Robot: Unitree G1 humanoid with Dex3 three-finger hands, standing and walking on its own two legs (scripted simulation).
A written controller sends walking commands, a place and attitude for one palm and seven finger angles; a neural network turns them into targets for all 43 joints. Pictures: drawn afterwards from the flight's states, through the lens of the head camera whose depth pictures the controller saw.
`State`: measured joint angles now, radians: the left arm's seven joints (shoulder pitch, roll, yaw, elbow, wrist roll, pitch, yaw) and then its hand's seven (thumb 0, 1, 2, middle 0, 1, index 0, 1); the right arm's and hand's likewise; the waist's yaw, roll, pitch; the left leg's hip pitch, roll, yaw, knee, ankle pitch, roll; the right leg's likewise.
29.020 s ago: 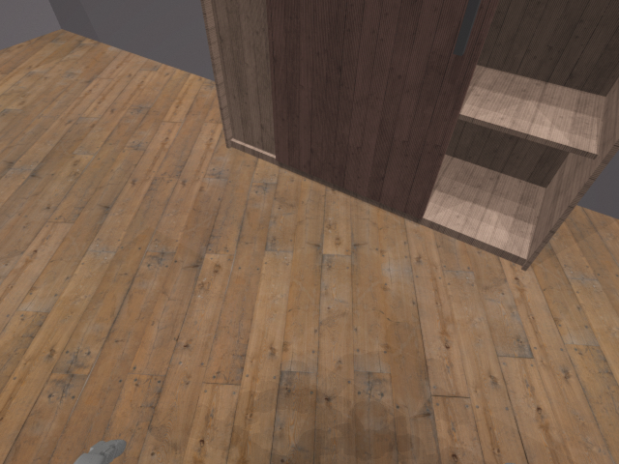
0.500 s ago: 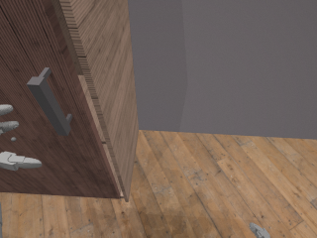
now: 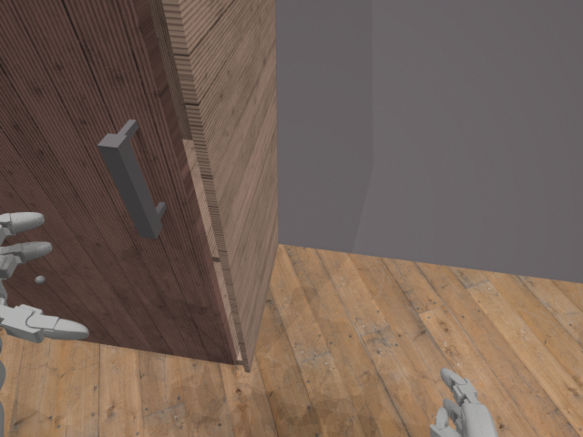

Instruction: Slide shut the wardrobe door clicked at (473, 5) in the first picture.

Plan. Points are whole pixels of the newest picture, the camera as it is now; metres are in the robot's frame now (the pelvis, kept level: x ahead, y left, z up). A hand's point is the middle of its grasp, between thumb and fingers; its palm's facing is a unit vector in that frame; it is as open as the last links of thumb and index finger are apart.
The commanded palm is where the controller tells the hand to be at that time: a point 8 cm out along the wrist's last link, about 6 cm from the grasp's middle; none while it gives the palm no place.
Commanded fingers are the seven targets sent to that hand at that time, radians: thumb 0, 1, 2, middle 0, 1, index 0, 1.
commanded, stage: draw the hand back to the body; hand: left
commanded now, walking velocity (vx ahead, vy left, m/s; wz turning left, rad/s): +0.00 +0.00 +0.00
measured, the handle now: (141, 182) +0.41 +0.29 +0.12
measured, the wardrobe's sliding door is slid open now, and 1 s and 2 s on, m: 0.03 0.03 0.03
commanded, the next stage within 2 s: step back with the hand held close in 1.56 s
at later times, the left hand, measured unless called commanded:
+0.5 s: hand (56, 293) +0.21 +0.29 +0.14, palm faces +0.13 -0.99 -0.05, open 14.5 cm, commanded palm +0.18 +0.33 +0.16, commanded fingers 0.00 -0.30 0.32 -0.24 -1.00 -0.24 -1.00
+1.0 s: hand (77, 259) +0.24 +0.27 +0.17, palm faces +0.46 -0.80 -0.38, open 10.6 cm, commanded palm +0.18 +0.30 +0.19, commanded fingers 0.00 0.61 0.76 -0.21 -0.47 -0.21 -0.47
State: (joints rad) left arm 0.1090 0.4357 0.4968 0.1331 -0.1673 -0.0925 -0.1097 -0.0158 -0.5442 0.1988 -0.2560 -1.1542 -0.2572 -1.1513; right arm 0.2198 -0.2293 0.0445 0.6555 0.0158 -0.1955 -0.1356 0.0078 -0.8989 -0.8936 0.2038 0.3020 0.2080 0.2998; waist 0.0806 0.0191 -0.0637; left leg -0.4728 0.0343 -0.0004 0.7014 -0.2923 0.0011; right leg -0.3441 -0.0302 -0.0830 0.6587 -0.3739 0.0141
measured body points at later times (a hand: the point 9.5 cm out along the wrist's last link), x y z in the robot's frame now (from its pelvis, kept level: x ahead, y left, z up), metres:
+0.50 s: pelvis +0.01 -0.01 +0.01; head -0.01 -0.02 +0.46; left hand +0.20 +0.34 +0.15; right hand +0.19 -0.26 -0.05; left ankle +0.04 +0.12 -0.72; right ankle -0.02 -0.13 -0.72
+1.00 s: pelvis +0.03 +0.00 +0.02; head +0.02 -0.02 +0.47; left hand +0.21 +0.31 +0.19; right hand +0.21 -0.22 -0.07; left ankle +0.04 +0.12 -0.72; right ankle -0.02 -0.13 -0.72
